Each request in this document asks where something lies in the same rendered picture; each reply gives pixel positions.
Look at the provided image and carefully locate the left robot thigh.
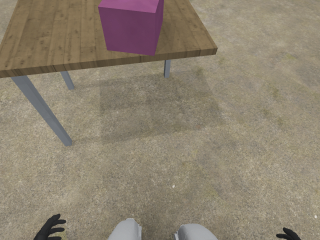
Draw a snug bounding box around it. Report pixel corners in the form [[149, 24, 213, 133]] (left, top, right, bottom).
[[107, 220, 142, 240]]

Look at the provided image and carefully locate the right robot thigh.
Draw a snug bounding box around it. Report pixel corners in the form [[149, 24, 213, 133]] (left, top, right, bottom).
[[173, 223, 218, 240]]

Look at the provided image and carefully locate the carton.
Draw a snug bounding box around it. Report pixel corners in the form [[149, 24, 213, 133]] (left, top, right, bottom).
[[98, 0, 164, 56]]

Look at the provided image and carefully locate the robot right hand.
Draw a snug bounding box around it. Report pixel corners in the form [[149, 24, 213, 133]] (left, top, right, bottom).
[[276, 227, 301, 240]]

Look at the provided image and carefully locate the robot left hand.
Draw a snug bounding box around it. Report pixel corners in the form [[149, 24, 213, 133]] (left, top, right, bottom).
[[33, 213, 66, 240]]

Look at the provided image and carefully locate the table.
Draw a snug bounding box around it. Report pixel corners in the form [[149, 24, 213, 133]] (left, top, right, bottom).
[[0, 0, 218, 146]]

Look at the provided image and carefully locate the robot thigh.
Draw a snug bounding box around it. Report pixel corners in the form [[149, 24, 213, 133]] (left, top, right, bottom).
[[173, 223, 218, 240], [107, 220, 142, 240]]

